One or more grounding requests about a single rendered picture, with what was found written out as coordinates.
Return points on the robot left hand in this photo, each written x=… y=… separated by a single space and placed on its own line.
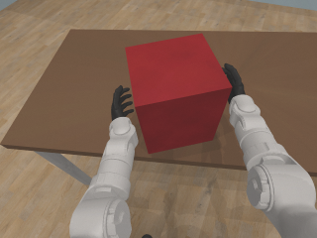
x=117 y=107

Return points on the carton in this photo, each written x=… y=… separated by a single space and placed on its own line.
x=180 y=91

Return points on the robot right forearm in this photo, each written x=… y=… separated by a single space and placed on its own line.
x=255 y=138

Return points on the right robot upper arm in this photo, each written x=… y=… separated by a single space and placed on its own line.
x=286 y=195

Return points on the robot right hand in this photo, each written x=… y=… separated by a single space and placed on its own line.
x=235 y=80

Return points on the table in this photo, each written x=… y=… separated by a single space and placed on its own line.
x=69 y=110

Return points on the robot left forearm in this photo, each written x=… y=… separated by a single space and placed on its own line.
x=113 y=176

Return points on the left robot upper arm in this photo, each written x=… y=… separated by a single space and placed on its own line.
x=105 y=217

